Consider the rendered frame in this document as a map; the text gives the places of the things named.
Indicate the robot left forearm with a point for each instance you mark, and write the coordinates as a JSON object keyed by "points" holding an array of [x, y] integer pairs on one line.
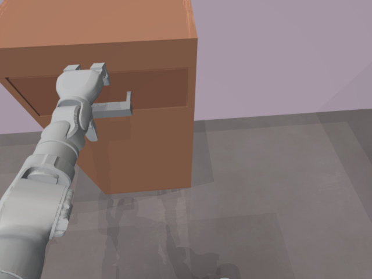
{"points": [[57, 151]]}

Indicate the drawer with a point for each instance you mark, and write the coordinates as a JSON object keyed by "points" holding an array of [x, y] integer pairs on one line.
{"points": [[151, 88]]}

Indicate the robot left hand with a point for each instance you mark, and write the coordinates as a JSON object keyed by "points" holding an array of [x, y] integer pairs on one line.
{"points": [[86, 84]]}

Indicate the handle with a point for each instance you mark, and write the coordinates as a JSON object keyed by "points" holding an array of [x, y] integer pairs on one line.
{"points": [[113, 109]]}

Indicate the robot left upper arm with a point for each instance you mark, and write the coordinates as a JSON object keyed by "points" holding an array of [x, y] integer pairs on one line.
{"points": [[35, 212]]}

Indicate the cabinet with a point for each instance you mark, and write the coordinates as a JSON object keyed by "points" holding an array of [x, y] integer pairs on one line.
{"points": [[148, 151]]}

